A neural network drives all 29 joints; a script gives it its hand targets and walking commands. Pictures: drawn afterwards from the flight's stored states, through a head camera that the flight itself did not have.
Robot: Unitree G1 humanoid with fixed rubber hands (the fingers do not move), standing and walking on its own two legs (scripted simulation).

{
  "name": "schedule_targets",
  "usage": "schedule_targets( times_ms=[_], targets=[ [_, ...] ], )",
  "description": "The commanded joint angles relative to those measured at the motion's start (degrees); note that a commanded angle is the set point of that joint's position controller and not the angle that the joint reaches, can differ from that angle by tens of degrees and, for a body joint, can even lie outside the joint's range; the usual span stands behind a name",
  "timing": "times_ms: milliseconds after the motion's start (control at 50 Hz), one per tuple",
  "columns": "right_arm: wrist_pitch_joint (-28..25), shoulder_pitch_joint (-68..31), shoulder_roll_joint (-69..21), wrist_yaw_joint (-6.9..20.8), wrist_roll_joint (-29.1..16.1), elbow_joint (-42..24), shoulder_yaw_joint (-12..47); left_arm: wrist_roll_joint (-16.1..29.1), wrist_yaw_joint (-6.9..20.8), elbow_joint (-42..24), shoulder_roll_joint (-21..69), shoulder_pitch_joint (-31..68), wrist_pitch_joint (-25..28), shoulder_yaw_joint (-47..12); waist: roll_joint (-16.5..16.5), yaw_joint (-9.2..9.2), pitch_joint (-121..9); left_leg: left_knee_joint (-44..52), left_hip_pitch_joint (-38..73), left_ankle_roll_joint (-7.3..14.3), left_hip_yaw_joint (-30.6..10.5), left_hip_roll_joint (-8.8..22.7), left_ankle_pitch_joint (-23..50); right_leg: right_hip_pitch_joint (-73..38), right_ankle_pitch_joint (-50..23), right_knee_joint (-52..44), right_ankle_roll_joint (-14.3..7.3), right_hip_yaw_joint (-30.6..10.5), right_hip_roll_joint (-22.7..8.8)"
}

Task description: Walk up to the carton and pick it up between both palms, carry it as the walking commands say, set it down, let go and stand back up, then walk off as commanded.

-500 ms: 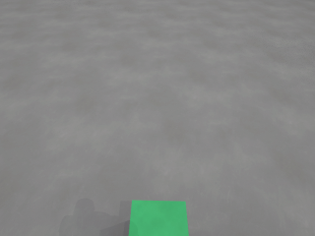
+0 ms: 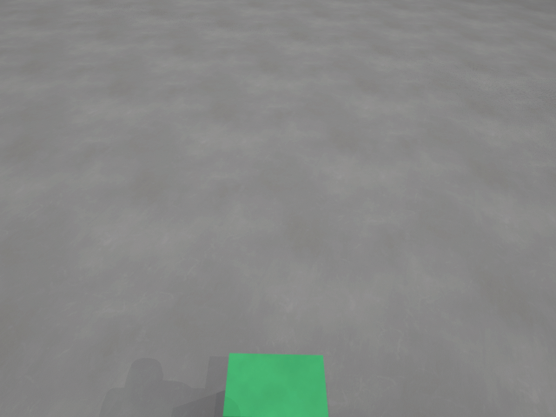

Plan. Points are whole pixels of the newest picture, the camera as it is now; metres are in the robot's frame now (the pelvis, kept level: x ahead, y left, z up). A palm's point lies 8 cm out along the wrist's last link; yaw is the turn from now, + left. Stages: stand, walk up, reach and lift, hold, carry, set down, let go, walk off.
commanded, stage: walk up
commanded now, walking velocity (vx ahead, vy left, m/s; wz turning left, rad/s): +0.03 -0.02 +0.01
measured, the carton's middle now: (274, 400) +0.34 -0.01 -0.63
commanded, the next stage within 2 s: none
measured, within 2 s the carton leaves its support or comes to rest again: neither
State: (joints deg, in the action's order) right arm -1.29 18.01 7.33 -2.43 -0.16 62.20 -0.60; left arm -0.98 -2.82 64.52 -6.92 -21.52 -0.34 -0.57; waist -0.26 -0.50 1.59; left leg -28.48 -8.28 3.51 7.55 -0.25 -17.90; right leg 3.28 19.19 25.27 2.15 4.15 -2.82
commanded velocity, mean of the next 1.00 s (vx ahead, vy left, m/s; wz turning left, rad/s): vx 0.04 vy -0.01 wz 0.00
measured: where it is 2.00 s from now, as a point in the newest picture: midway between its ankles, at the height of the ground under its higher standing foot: outside the picture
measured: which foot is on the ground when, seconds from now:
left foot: down 0.00-1.00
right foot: down 0.00-1.00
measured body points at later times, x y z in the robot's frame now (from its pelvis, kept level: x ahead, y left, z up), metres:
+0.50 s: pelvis +0.02 -0.02 -0.01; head +0.03 -0.03 +0.44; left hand +0.02 +0.20 -0.16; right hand -0.02 -0.24 -0.17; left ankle -0.02 +0.07 -0.74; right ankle -0.05 -0.13 -0.74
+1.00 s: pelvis +0.03 -0.03 +0.00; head +0.04 -0.03 +0.45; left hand -0.02 +0.18 -0.16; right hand +0.05 -0.25 -0.16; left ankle -0.02 +0.07 -0.74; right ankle -0.05 -0.13 -0.74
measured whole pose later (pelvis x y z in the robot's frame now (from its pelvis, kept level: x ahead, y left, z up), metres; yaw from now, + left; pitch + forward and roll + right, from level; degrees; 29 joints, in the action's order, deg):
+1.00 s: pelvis +0.03 -0.03 +0.00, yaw +0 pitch -1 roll +0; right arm -0.7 15.8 8.0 -2.9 -0.7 62.5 0.0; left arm -0.9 -2.5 65.0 -7.7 -21.5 1.0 -1.3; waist -0.5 -2.8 1.6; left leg -27.2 -6.3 0.3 7.0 2.2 -19.5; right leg 1.7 20.3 23.3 -0.4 6.3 -0.6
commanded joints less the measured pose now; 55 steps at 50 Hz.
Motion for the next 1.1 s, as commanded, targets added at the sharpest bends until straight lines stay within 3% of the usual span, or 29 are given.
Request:
schedule_targets(
  times_ms=[0,80,140,180,200,240,280,320,340,360,400,420,440,460,500,520,540,620,680,700,780,820,880,900,960,980,1000,1040,1080],
  targets=[
    [-0.2,3.75,4.59,0.1,0.01,-0.78,-0.55,-0.07,0.54,0.28,-6.95,-5.04,0.29,0.5,1.89,0.16,5.63,8.56,-1.41,0.77,-7.32,7.85,8.38,6.55,-11.56,-5.46,-2.57,-3.64,-5.32],
    [-1.0,3.95,4.38,0.02,0.2,0.06,-0.86,0.4,0.02,-0.54,-5.66,-5.4,0.68,0.79,-0.88,-0.66,5.56,8.75,-0.46,0.44,-11.02,10.16,18.75,5.78,-11.54,-4.54,-2.64,-2.56,-4.84],
    [-1.13,5.36,3.89,-0.37,-0.23,-0.18,-0.5,0.13,0.22,-0.2,-4.18,-6.38,0.96,0.16,2.58,-0.3,1.27,6.4,2.36,0.18,-7.32,8.96,23.68,4.16,-17.85,-4.63,-2.12,-2.93,-5.64],
    [-0.33,4.93,4.97,0.4,0.55,-0.73,-1.6,-0.42,0.01,-1.37,-5.96,-4.35,0.75,0.41,-4.26,0.14,8.79,7.87,-2.27,0.91,-6.91,7.4,6.0,7.09,-6.78,-5.52,-2.64,-1.43,-5.2],
    [-0.13,9.42,5.08,0.79,0.74,-0.21,-1.54,-0.49,0.5,-1.9,-5.4,-4.31,0.56,0.39,1.87,2.34,5.74,9.88,-1.47,2.62,-10.38,8.64,-14.05,9.61,6.91,-0.61,-3.74,-1.79,-3.35],
    [0.58,8.44,7.76,0.68,0.89,-0.16,-2.26,-0.97,1.29,-2.65,-5.35,-2.62,0.07,-0.4,9.59,1.94,11.7,13.31,-4.16,4.62,-15.28,11.28,-18.61,14.79,6.84,2.22,-3.03,0.58,-2.02],
    [0.13,11.26,6.03,1.17,1.05,0.02,-1.76,-1.28,1.33,-2.55,-4.28,-3.92,0.84,-0.59,1.45,3.77,10.94,15.2,-3.77,6.02,-20.98,16.4,-19.06,17.52,5.22,4.89,-2.19,1.65,-0.22],
    [0.28,8.61,7.74,1.35,1.01,-1.4,-2.38,-0.84,1.64,-4.14,-4.53,-2.39,0.82,-0.62,5.7,3.59,12.51,16.54,-1.52,7.05,-24.43,20.6,-16.92,22.02,4.72,9.41,-2.18,0.89,-1.16],
    [0.07,7.96,8.72,1.2,0.65,-1.54,-2.21,-1.08,1.97,-5.26,-6.34,0.88,1.79,0.08,4.66,3.12,9.67,16.76,-4.96,7.51,-24.33,18.75,-13.51,16.06,7.56,8.6,-2.4,1.53,-0.51],
    [0.11,6.73,8.65,0.52,0.16,-1.12,-2.25,-0.64,1.26,-5.93,-4.95,-2.86,2.78,-0.52,7.37,-0.41,9.49,9.89,-7.77,6.96,-17.9,15.91,7.15,9.49,1.45,0.28,-3.34,0.6,-1.26],
    [-0.73,-0.81,3.86,0.97,0.13,-3.94,-0.99,-0.7,1.29,-2.62,-7.64,-8.14,3.52,-0.98,-2.42,-2.29,1.44,-3.54,-8.49,0.46,-2.64,5.03,18.35,-2.14,-27.48,-4.2,-4.6,-6.28,-7.95],
    [-1.09,-0.15,4.68,0.82,-0.59,-4.32,-0.78,-0.59,0.6,-2.38,-9.14,-8.82,3.28,-0.47,-8.63,-2.15,-0.19,-5.86,-12.33,-1.88,-1.1,3.88,16.65,-5.83,-47.01,-2.86,-4.98,-8.12,-10.0],
    [-0.48,3.18,3.07,0.24,-1.29,-3.6,-0.32,-0.35,-0.16,-2.87,-7.91,-7.61,2.89,-0.77,-9.36,-0.32,2.43,-2.56,-9.7,-3.14,-1.79,4.96,15.48,-4.08,-61.17,-0.19,-5.08,-4.61,-10.83],
    [-0.59,3.04,4.03,0.21,-1.13,-3.23,-0.18,-0.4,-0.43,-1.44,-6.41,-8.42,2.28,-1.24,-10.8,-2.3,1.2,-2.69,-10.33,-2.82,-2.93,4.68,13.7,-6.5,-62.73,0.32,-3.88,-3.48,-9.94],
    [-0.49,5.94,4.89,0.15,-1.17,-1.74,0.02,0.68,-0.57,-2.15,-6.35,-5.85,1.37,-0.86,-6.8,-0.48,2.59,1.01,-3.46,-2.46,-4.07,6.46,22.28,-0.51,-52.22,-0.5,-4.2,-2.14,-8.07],
    [-0.71,7.56,6.06,0.02,-0.4,-0.34,-0.4,0.69,-0.23,-2.42,-6.87,-4.32,1.5,-0.79,0.61,-0.32,0.52,2.57,0.41,-2.65,-4.12,6.73,30.98,1.66,-41.42,1.84,-3.2,0.15,-6.48],
    [-0.74,6.67,6.22,-0.01,-0.24,0.05,-0.33,0.99,-0.39,-3.76,-8.2,-3.38,1.31,-0.52,2.19,-1.91,-0.24,2.84,0.74,-1.77,-5.5,8.59,36.79,0.68,-36.24,-0.08,-3.3,-0.9,-6.19],
    [-0.47,3.48,3.76,-0.36,-1.01,0.12,-0.2,0.46,0.15,-1.86,-5.64,-4.4,1.5,-0.58,-0.79,-1.88,2.12,2.43,-0.14,-1.7,-4.74,9.04,37.72,1.26,-39.27,-1.78,-2.31,0.09,-5.43],
    [0.41,3.95,4.55,-0.64,-0.73,-0.89,0.17,0.25,0.38,-2.46,-4.88,-4.99,1.6,-1.46,4.46,-1.03,-0.58,1.51,5.57,-1.28,-4.08,9.34,37.41,3.92,-37.75,-3.12,-2.68,-1.68,-6.59],
    [0.2,6.12,5.28,-1.01,-1.16,0.06,-0.38,-0.18,0.35,-2.17,-5.62,-3.16,2.03,-0.72,-0.11,-0.15,1.14,1.79,4.93,-2.45,-4.16,8.72,42.51,2.85,-39.36,-1.22,-1.68,0.96,-5.17],
    [0.19,5.03,3.2,-0.37,-0.79,-0.46,0.78,0.23,0.19,-0.82,-5.5,-6.16,1.65,-0.55,1.03,-0.73,-0.88,2.04,5.09,-2.17,-4.49,8.79,34.8,2.7,-38.16,-4.28,-2.13,-1.85,-6.22],
    [0.08,2.04,7.02,-0.74,-0.76,-1.82,-0.94,-0.25,0.17,0.08,-5.7,-6.14,1.79,-0.15,-2.94,-0.52,1.34,0.74,5.35,-1.69,-2.74,7.77,36.56,2.15,-47.02,-2.61,-2.05,-0.53,-5.58],
    [0.35,2.0,3.58,-0.18,-0.64,-0.96,0.14,-0.13,0.19,-0.58,-5.13,-6.05,1.66,0.1,-4.34,-2.29,3.18,3.41,1.21,-2.04,-4.64,8.7,30.5,0.24,-39.17,-3.28,-0.86,0.27,-6.1],
    [0.0,1.75,6.46,-0.77,-0.66,-0.52,-0.22,0.22,0.54,0.86,-6.38,-6.06,1.26,0.58,1.33,-2.74,4.02,3.84,0.38,-1.7,-3.66,8.96,28.73,0.53,-33.52,-5.08,-1.52,-1.42,-6.69],
    [0.32,2.52,3.83,-0.49,-0.3,-0.44,0.07,0.12,-0.03,0.09,-6.56,-5.41,1.77,0.1,-2.82,-1.32,2.18,3.71,2.46,-2.25,-4.39,8.42,27.98,1.33,-37.48,-2.94,-2.24,-1.23,-6.58],
    [0.52,1.84,4.73,-0.52,-0.55,-0.31,-0.09,0.04,0.23,-0.17,-6.02,-4.4,1.66,-0.32,0.77,-0.71,2.84,3.64,2.65,-2.47,-3.98,8.65,26.03,3.53,-34.14,-4.76,-2.39,-2.6,-6.79],
    [0.64,1.52,5.78,-0.5,-0.55,-0.88,-0.55,-0.45,0.23,1.05,-5.64,-3.84,1.3,0.07,-3.61,-0.08,5.03,3.8,3.1,-1.11,-4.87,8.94,25.28,4.85,-30.08,-5.46,-1.82,-1.64,-6.03],
    [0.34,3.99,6.09,-0.99,-0.35,0.05,-0.48,-0.29,0.36,0.86,-4.04,-4.85,1.22,-0.64,3.16,0.53,2.22,4.14,5.12,-0.49,-5.12,9.1,27.98,5.29,-26.88,-4.52,-1.87,-2.92,-5.75],
    [0.44,4.91,4.43,-0.78,-0.5,-0.11,-0.04,-0.33,0.6,-0.04,-4.8,-2.93,1.42,0.38,4.37,-0.4,4.83,4.79,2.48,-0.91,-6.4,9.16,31.73,4.34,-25.13,-4.47,-2.45,-2.66,-5.11]
  ],
)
